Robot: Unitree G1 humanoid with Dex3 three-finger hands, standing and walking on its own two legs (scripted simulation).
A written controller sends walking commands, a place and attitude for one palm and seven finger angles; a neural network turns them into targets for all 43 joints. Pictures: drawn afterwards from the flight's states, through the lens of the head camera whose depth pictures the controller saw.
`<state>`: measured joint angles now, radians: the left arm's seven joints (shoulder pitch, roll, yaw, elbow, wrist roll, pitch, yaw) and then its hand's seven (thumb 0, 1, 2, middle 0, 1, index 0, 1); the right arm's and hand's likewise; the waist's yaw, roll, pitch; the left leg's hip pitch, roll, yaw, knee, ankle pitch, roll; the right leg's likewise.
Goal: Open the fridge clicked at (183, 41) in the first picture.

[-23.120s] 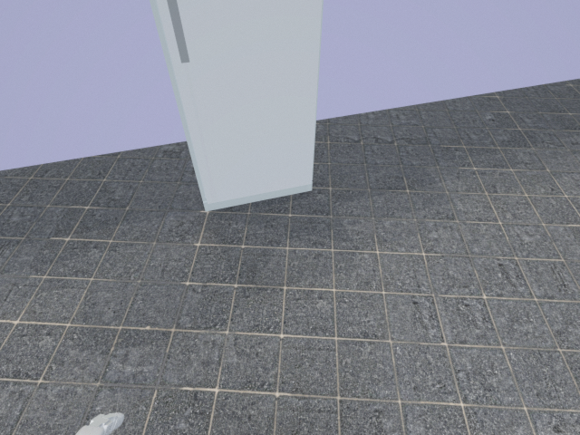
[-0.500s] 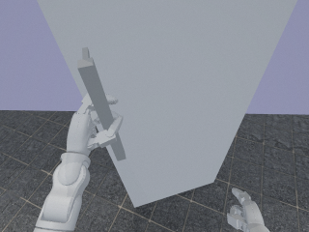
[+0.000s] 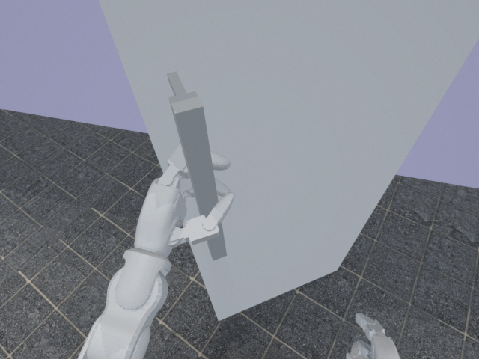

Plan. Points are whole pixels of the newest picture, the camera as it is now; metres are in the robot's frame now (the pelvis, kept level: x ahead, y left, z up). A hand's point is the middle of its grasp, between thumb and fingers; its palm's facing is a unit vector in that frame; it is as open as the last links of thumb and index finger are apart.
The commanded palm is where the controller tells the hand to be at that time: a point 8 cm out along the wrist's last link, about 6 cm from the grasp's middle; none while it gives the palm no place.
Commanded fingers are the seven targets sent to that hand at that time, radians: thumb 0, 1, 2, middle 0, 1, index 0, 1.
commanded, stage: walk backward, drawing the door open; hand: left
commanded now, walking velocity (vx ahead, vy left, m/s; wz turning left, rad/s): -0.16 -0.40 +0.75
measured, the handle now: (201, 187) +0.32 +0.05 +0.16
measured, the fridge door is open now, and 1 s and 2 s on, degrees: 36 53 71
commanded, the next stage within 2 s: stop walking and hold the door back in 1.36 s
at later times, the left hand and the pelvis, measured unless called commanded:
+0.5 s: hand (252, 254) +0.22 -0.01 +0.16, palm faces +0.23 -0.96 -0.13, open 7.2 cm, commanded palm +0.17 +0.02 +0.17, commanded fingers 0.00 0.90 0.90 -0.45 -1.40 -0.45 -1.40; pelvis -0.03 -0.19 -0.02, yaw +23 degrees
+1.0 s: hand (304, 285) +0.18 -0.07 +0.16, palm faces +0.79 -0.58 -0.23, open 6.7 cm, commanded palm +0.12 -0.06 +0.17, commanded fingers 0.00 0.90 0.90 -0.45 -1.40 -0.45 -1.40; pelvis +0.07 -0.39 +0.00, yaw +46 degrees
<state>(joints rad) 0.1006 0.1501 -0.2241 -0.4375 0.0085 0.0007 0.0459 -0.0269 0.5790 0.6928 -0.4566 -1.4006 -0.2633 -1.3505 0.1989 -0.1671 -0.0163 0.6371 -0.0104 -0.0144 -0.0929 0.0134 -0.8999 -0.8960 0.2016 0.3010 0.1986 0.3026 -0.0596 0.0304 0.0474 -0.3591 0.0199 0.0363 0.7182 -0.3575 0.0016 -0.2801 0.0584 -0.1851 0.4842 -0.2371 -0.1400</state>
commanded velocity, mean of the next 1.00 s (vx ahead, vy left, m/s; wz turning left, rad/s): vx -0.16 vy -0.35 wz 0.71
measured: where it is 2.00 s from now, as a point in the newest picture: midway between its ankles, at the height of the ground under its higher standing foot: outside the picture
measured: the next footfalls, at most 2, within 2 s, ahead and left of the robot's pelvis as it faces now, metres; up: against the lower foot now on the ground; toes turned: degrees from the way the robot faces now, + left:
left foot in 0.04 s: +0.02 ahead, +0.13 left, +0.00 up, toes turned +3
right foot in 0.28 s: +0.09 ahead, -0.27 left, +0.00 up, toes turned +12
